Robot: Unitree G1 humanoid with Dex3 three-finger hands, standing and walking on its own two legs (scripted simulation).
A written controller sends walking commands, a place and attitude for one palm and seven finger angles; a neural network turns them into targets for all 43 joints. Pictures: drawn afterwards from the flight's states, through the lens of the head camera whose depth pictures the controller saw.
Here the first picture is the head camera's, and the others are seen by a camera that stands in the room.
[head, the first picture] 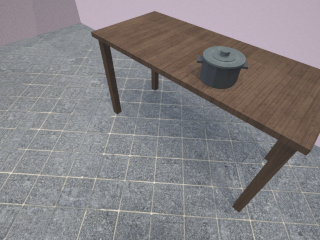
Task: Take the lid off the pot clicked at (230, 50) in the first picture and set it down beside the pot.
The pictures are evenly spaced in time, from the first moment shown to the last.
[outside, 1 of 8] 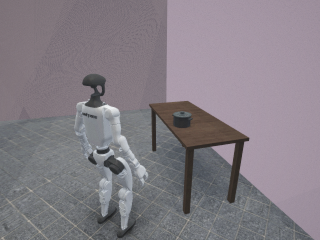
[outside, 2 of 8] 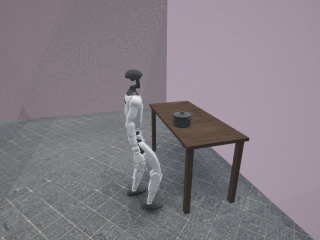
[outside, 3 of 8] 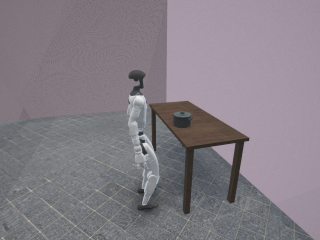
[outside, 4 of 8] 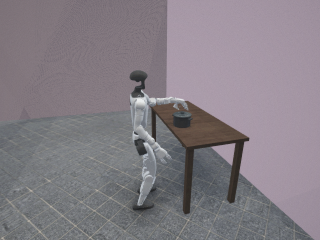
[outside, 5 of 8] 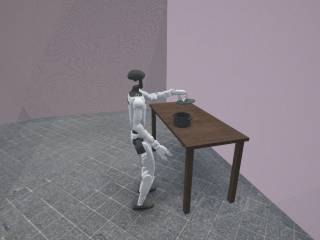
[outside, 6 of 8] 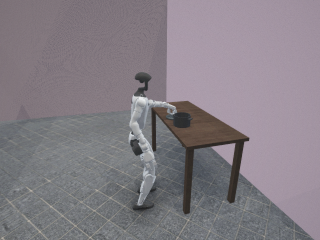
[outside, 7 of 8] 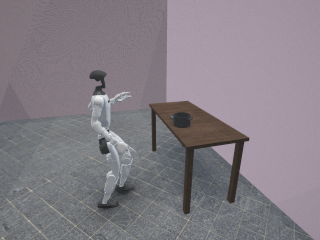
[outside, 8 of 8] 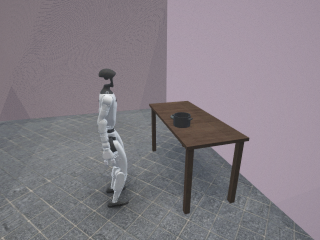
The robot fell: no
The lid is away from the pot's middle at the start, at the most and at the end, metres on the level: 0.00 0.26 0.22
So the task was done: no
